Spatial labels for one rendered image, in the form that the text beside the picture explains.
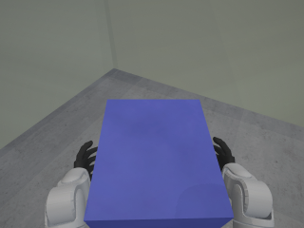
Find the left robot hand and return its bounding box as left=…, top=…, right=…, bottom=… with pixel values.
left=73, top=141, right=98, bottom=181

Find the carton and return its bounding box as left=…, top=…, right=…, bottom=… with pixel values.
left=84, top=99, right=234, bottom=228

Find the right robot forearm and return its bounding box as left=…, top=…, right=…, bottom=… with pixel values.
left=221, top=162, right=275, bottom=228

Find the left robot forearm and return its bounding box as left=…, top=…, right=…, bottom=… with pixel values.
left=45, top=167, right=91, bottom=228

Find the right robot hand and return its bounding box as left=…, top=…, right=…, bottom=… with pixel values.
left=213, top=137, right=236, bottom=172

